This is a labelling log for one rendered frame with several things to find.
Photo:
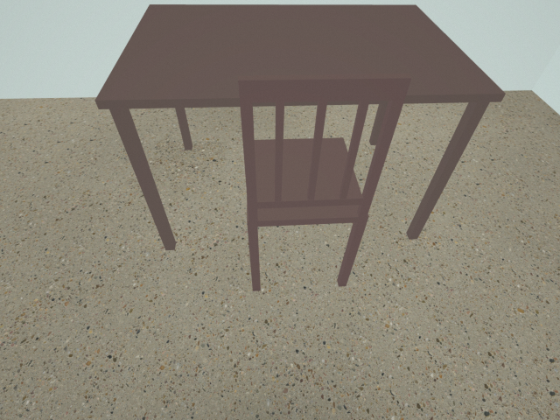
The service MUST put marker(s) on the table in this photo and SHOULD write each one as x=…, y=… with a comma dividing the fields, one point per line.
x=190, y=56

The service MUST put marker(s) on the chair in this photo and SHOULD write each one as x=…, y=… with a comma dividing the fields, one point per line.
x=312, y=181

